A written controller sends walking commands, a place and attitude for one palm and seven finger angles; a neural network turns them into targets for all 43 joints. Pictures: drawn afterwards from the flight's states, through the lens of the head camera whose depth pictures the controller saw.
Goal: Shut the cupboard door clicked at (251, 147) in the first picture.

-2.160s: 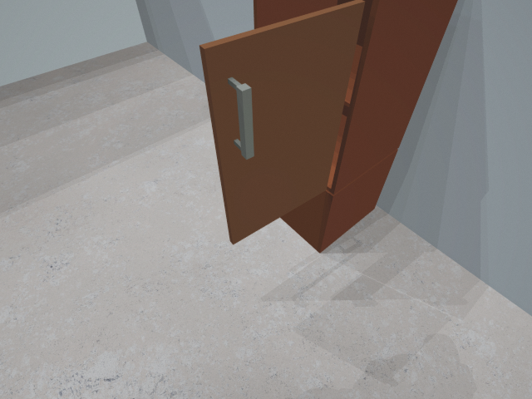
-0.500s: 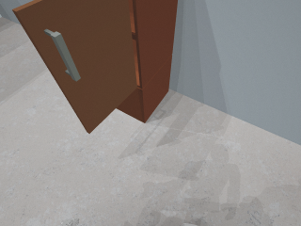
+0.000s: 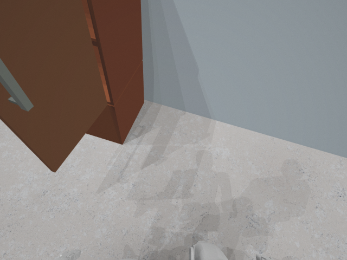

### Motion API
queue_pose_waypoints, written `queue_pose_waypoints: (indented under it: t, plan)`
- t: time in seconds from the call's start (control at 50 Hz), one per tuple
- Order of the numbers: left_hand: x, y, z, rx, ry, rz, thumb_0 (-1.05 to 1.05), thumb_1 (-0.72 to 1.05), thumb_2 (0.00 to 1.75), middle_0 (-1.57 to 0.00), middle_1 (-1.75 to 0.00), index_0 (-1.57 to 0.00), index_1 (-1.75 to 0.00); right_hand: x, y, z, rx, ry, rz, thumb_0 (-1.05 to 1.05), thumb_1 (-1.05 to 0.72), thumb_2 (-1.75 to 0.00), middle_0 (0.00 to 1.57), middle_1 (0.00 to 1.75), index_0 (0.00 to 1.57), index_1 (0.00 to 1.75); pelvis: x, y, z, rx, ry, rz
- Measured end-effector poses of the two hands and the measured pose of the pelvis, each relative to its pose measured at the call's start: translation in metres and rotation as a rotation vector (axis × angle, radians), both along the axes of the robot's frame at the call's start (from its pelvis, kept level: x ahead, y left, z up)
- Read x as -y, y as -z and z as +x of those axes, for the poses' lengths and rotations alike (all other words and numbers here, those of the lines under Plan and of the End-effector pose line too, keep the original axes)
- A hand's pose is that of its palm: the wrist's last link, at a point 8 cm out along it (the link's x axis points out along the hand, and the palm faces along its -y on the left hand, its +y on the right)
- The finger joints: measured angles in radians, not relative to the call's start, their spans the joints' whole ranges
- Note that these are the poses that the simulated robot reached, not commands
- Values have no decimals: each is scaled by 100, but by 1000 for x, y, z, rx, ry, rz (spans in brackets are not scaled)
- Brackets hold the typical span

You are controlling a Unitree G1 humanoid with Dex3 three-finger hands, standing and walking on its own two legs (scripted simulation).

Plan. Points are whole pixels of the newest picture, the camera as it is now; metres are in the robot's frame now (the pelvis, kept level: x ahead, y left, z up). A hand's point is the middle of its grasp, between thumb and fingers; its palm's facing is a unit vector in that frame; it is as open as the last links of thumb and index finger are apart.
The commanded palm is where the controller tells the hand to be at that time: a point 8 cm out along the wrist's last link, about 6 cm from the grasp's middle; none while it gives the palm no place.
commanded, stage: walk to a spot facing it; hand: left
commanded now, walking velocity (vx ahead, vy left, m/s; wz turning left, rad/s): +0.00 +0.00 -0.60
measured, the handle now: (3, 81) +0.43 +0.44 +0.10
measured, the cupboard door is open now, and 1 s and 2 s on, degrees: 86 86 86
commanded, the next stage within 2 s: turn to face it in 1.46 s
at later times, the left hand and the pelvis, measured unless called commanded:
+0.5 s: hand (124, 244) +0.16 +0.13 -0.16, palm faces -0.30 -0.93 -0.23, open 7.4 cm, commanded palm none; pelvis +0.04 -0.04 +0.01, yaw -19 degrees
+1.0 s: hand (204, 161) +0.43 -0.08 -0.17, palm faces -0.66 -0.72 -0.20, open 7.4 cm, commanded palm none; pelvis +0.18 -0.13 -0.02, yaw -38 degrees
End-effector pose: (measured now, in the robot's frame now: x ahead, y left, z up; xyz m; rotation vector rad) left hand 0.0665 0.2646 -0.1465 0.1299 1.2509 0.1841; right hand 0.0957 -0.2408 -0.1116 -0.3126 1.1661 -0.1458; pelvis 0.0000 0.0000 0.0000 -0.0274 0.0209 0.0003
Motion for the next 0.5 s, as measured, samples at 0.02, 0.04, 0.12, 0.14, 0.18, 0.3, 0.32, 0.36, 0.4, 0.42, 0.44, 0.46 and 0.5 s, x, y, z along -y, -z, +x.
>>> queue_pose_waypoints:
  t: [0.02,0.04,0.12,0.14,0.18,0.3,0.32,0.36,0.4,0.42,0.44,0.46,0.5]
  plan:
    - [1,-2,7,6,16,2,1,91,90,-20,-29,-20,-30,2,1,-9,-17,19,2,0,-90,-90,20,30,21,30,1,-1,1,-1,13,-2]
    - [3,-4,14,9,35,4,1,91,90,-20,-29,-19,-30,5,2,-18,-31,40,5,0,-90,-90,20,30,21,30,2,-2,2,-1,26,-4]
    - [18,-10,44,16,134,22,1,91,90,-20,-29,-19,-30,19,13,-53,-77,141,32,0,-90,-90,20,30,21,30,11,1,5,0,90,2]
    - [24,-11,53,20,161,29,1,91,90,-20,-29,-19,-30,24,17,-62,-88,168,41,0,-90,-90,20,30,21,30,14,2,6,1,106,6]
    - [37,-12,70,41,212,47,1,91,90,-20,-29,-19,-30,35,29,-80,-108,220,59,0,-90,-90,20,30,21,30,23,9,10,4,135,17]
    - [66,-22,92,73,297,95,1,91,90,-20,-29,-20,-30,61,38,-104,-157,337,73,1,-90,-90,20,30,20,30,37,8,10,21,211,44]
    - [70,-24,93,65,307,95,1,91,90,-20,-29,-20,-30,63,35,-103,-148,348,75,1,-91,-90,20,30,20,30,39,5,10,21,226,50]
    - [76,-26,93,47,330,88,1,91,90,-20,-29,-20,-30,66,28,-98,-119,365,80,1,-91,-90,20,30,20,30,41,0,13,18,253,59]
    - [81,-26,94,30,352,75,1,91,90,-20,-29,-20,-30,67,22,-92,-86,379,84,1,-91,-90,20,30,20,30,41,-3,17,15,277,62]
    - [83,-26,95,23,361,67,1,91,90,-20,-29,-20,-30,67,20,-88,-71,384,85,1,-91,-90,20,30,20,30,41,-4,20,13,287,61]
    - [84,-25,96,17,368,58,1,91,90,-20,-29,-20,-30,67,18,-84,-57,389,86,1,-91,-90,20,30,20,30,41,-4,23,11,298,60]
    - [85,-24,98,12,374,49,1,91,90,-20,-29,-20,-30,66,16,-79,-44,393,85,1,-91,-90,20,30,20,30,40,-5,27,9,308,59]
    - [85,-22,102,2,381,33,1,91,90,-20,-29,-20,-30,64,12,-67,-20,399,81,1,-91,-90,20,30,20,30,38,-5,37,5,329,55]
